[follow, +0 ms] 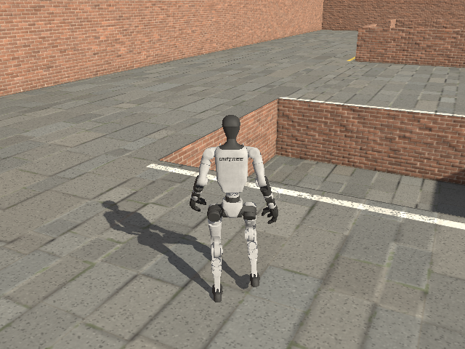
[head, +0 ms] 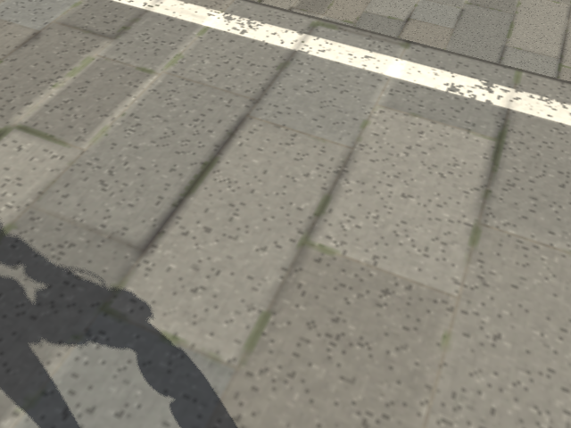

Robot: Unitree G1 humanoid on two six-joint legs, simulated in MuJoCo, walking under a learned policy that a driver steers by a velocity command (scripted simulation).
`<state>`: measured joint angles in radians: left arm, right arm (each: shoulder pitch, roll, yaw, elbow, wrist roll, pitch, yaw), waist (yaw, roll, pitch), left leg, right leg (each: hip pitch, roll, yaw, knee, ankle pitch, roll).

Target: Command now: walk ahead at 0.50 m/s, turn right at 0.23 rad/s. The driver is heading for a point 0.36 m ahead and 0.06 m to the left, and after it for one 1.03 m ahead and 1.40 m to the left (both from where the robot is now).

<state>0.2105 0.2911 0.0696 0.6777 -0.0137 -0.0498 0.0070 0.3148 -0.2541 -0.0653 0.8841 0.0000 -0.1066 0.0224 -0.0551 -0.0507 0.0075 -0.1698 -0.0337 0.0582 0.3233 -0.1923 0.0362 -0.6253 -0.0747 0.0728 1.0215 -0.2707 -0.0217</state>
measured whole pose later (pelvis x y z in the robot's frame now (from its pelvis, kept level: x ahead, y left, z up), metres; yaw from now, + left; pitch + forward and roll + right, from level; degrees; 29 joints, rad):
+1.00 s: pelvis +0.31 -0.03 -0.01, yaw +22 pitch +4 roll -2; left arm 0.08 0.29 0.07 0.73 0.00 0.00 0.04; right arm 0.17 -0.30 -0.08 0.66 0.01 0.03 -0.02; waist -0.02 -0.01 0.04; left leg -0.39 -0.07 -0.09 0.46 -0.13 0.06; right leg -0.53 0.00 0.08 0.92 -0.39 0.07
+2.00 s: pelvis +0.31 -0.03 -0.01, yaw +58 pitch +2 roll -1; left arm 0.10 0.29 0.08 0.70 0.00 -0.01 0.01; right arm 0.16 -0.32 -0.07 0.59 0.01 0.05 -0.02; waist -0.02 0.00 0.04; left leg -0.33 -0.10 -0.20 0.53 -0.23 0.04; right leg -0.39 0.04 0.09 0.69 -0.36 0.07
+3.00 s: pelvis +0.30 -0.01 -0.01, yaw +69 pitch -2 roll +0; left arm 0.20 0.26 0.02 0.86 0.01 0.00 0.02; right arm 0.20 -0.24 -0.03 0.76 -0.01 0.02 -0.01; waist 0.02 0.00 0.03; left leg -0.18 -0.03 -0.04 0.51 -0.31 0.02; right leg -0.19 -0.05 -0.01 0.50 -0.29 0.04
